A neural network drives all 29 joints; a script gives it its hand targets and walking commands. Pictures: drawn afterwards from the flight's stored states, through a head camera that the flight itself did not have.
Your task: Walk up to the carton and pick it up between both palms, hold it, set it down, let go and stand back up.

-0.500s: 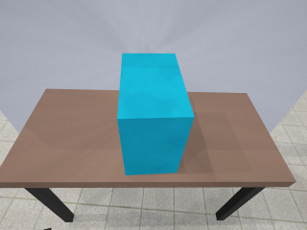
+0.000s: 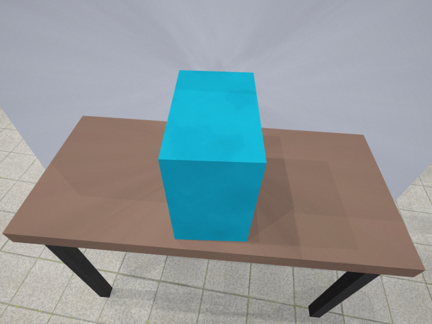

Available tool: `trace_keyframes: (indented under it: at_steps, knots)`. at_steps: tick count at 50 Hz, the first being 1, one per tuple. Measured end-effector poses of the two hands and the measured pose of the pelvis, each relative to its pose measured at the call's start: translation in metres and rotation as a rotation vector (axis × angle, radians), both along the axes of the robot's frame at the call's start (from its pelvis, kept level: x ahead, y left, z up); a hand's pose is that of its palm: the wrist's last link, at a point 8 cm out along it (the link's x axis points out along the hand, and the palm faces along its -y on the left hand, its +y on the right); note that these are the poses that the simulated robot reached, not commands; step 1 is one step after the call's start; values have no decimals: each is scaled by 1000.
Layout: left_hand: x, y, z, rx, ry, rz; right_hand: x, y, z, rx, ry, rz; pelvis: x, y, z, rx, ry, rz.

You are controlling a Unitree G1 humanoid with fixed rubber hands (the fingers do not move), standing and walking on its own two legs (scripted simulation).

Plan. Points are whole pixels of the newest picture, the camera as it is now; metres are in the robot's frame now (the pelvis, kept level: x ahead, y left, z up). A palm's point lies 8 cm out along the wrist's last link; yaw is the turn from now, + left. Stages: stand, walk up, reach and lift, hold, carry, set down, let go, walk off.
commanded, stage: walk up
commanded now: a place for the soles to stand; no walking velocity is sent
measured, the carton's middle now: (213, 157) +0.48 +0.00 +0.02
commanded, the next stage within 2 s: none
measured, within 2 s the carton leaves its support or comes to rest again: neither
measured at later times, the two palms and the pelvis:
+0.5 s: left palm out of the picture +0.04 +0.29 -0.11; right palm out of the picture +0.07 -0.33 -0.10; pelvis -0.02 -0.02 +0.00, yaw +3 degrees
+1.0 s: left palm out of the picture +0.02 +0.30 -0.12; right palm out of the picture +0.06 -0.33 -0.11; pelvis -0.04 -0.01 +0.00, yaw +4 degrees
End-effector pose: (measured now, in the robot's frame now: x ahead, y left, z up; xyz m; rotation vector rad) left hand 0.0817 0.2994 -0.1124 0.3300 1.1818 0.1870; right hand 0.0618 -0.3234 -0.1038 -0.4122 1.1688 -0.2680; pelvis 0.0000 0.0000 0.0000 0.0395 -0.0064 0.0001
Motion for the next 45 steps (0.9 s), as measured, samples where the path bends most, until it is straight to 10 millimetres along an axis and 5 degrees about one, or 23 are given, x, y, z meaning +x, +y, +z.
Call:
trace_keyframes:
  at_steps: [10,22,32,45]
  knots:
    - [-15,10,-14,-21,-17,47,14,17,6,-11,-19,41,-3,5,-3,-23,-16,49]
    - [-35,-7,-2,14,16,41,2,-11,2,6,-1,39,-15,-18,0,-17,-15,39]
    - [-39,-1,-8,0,-25,56,5,0,4,5,-18,67,-21,-12,-4,-32,-37,65]
    - [-66,-12,3,29,16,66,-4,-15,-5,26,6,82,-35,-24,-2,-30,-38,67]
